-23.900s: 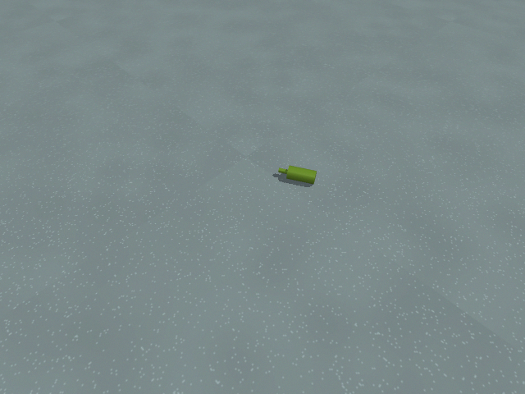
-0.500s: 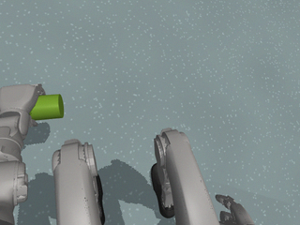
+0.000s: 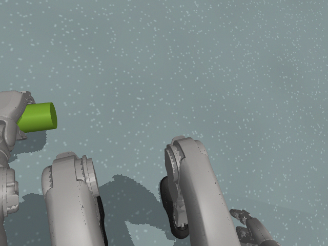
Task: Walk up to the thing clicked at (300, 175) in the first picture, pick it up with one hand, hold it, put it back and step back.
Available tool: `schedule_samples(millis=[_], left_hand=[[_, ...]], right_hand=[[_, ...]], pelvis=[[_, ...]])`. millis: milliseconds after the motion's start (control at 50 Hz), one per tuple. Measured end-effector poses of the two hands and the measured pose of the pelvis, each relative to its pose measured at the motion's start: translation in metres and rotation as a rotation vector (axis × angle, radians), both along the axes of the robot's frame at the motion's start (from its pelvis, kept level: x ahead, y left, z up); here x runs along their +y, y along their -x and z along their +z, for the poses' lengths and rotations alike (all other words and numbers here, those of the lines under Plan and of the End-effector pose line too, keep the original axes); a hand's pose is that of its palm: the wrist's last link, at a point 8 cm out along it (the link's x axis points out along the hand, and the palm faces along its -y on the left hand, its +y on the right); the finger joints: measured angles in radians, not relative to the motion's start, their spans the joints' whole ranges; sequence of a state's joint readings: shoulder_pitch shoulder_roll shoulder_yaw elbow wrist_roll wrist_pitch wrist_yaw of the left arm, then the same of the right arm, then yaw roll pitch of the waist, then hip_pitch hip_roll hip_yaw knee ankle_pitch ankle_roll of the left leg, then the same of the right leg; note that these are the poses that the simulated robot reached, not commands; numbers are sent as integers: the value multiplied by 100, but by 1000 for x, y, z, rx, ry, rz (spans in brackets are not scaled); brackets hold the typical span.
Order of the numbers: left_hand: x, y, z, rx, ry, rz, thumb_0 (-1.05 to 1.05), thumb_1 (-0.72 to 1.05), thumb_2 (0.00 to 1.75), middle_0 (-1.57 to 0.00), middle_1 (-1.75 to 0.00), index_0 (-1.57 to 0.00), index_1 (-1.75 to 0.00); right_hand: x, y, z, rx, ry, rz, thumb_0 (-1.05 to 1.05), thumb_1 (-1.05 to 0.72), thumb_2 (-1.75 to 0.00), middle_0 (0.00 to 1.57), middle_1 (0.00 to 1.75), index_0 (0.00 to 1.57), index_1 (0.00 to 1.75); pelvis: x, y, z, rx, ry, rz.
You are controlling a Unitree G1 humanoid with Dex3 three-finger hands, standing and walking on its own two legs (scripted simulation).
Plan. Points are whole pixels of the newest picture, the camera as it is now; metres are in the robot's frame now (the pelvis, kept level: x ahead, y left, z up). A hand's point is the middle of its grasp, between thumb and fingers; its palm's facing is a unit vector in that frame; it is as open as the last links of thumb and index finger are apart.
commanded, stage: lower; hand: left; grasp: from above
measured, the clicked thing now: (10, 120) +0.42 +0.33 -0.21
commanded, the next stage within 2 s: rest in 0.10 s
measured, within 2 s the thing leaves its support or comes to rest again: rests again in 1.76 s
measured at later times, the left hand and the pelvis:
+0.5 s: hand (25, 121) +0.42 +0.31 -0.24, palm faces -0.49 -0.11 -0.87, open 9.7 cm; pelvis +0.01 +0.00 -0.03, yaw -2 degrees
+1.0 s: hand (29, 124) +0.42 +0.31 -0.27, palm faces -0.47 -0.11 -0.88, open 9.7 cm; pelvis +0.01 +0.00 -0.04, yaw -4 degrees
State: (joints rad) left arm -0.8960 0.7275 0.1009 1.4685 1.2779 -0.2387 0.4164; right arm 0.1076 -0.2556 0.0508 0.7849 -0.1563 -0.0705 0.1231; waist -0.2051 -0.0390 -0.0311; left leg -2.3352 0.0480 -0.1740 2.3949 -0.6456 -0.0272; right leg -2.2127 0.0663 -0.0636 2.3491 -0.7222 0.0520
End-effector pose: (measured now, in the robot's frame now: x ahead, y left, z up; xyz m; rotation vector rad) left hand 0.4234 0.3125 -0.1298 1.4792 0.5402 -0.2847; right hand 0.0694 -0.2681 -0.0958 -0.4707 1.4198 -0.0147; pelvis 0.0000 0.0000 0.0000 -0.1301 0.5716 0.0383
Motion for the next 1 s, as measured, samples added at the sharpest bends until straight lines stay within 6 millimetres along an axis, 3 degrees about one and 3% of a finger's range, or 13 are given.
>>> schedule_samples(millis=[160,480,720,1000], left_hand=[[-3,3,-26,-34,21,-19,-1,3,42,-73,-44,-78,-46],[-3,-7,-48,-14,3,29,-1,3,42,-74,-40,-79,-42],[-9,-6,-70,-31,46,16,-1,3,43,-74,-40,-79,-41],[-3,-6,-79,-37,11,17,0,4,41,-74,-38,-79,-39]], right_hand=[[-3,1,-9,19,16,19,0,-91,-90,20,29,21,30],[1,-6,-24,18,-16,71,0,-90,-89,20,29,21,30],[2,2,-20,48,-2,102,0,-90,-89,20,29,21,30],[5,-7,-17,36,-8,161,0,-90,-89,20,29,21,30]], pelvis=[[-1,-1,-14,-19,5,-8],[-1,-7,-28,-32,11,-27],[0,-7,-36,-64,30,-41],[3,-9,-38,-71,45,-48]])
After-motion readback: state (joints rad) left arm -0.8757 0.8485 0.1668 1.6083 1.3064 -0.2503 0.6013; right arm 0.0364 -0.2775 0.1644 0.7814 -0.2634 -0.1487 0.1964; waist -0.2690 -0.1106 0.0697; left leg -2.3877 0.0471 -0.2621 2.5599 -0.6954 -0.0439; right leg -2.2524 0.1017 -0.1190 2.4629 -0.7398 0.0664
